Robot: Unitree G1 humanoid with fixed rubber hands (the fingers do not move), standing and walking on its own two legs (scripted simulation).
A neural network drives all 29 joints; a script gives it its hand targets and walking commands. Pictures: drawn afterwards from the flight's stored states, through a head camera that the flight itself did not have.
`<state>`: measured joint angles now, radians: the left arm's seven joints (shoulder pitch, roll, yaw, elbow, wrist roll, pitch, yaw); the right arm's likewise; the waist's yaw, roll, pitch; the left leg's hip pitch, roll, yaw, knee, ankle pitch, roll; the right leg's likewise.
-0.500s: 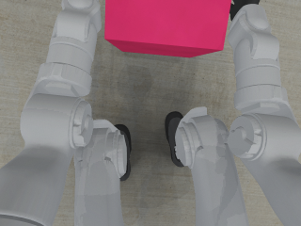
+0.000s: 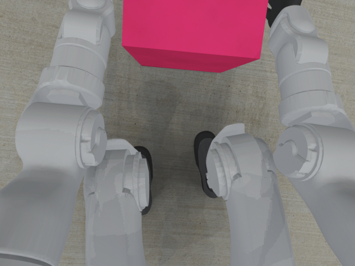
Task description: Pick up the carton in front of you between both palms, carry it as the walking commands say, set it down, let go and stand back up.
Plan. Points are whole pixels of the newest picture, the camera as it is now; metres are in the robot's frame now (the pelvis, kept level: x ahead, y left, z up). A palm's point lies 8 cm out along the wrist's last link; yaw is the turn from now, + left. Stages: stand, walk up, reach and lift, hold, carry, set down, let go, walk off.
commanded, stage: set down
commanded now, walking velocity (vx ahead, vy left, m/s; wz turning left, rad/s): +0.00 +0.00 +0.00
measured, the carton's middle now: (189, 11) +0.54 -0.06 -0.23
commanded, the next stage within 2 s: let go in 1.84 s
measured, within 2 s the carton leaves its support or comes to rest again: rests again in 0.14 s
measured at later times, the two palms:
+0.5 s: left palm out of the picture +0.57 +0.09 -0.17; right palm (284, 12) +0.51 -0.21 -0.16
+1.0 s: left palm out of the picture +0.59 +0.13 -0.12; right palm (314, 3) +0.51 -0.24 -0.12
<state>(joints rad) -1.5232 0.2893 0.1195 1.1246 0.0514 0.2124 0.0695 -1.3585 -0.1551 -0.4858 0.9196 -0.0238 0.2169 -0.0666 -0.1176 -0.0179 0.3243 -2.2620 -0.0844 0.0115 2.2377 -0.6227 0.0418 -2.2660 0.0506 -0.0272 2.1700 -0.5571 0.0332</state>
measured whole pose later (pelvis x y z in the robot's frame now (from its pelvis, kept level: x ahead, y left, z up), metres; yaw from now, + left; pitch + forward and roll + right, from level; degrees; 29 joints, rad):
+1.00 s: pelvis +0.00 -0.01 +0.01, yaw -1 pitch +36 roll -3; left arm -1.54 0.47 -0.04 1.11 -0.17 0.15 0.05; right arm -1.31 -0.25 -0.26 0.91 0.22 0.11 -0.16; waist -0.12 0.00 0.33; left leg -2.20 -0.06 -0.01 2.22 -0.64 0.02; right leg -2.22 0.06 -0.05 2.14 -0.55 0.01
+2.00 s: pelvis +0.04 -0.01 +0.28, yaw +2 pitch +45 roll -1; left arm -1.17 0.32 0.24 0.97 0.10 0.19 -0.02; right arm -0.93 -0.14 -0.38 0.71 -0.02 0.16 -0.03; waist -0.12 0.03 -0.07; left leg -1.56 -0.08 -0.04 1.12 -0.35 0.02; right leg -1.57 0.04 0.02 1.08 -0.30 0.01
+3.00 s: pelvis +0.13 +0.01 +0.41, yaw +1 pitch -3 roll -1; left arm 0.24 0.21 0.04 0.43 0.00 0.11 -0.06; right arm 0.21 -0.21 -0.04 0.43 -0.01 0.12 0.07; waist 0.00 0.02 0.08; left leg -0.10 -0.06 -0.05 0.44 -0.29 0.04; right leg -0.13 0.03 0.06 0.44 -0.25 0.00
